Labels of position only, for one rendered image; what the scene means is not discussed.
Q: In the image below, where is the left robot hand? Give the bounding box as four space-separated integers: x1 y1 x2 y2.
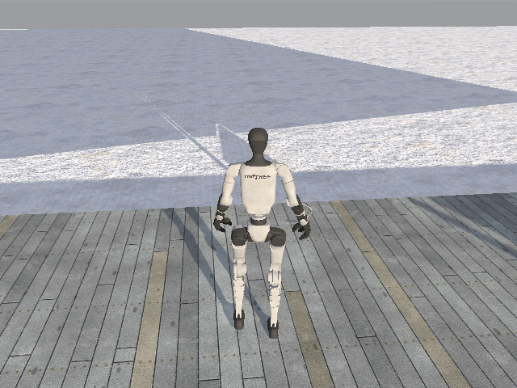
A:
213 217 232 232

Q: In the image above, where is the right robot upper arm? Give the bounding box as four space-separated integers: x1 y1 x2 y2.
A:
275 162 299 207

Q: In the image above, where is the left robot forearm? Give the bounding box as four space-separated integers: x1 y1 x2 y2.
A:
215 193 229 220

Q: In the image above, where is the robot torso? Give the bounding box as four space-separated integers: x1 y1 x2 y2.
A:
239 159 277 243

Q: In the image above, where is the right robot forearm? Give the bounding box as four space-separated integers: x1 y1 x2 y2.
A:
291 194 309 226

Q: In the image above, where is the robot left foot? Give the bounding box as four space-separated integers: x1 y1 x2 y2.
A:
233 309 245 330

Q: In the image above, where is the left robot upper arm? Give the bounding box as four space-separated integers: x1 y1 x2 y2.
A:
220 162 242 206

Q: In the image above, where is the right robot hand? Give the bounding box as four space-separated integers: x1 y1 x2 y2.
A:
292 221 311 240

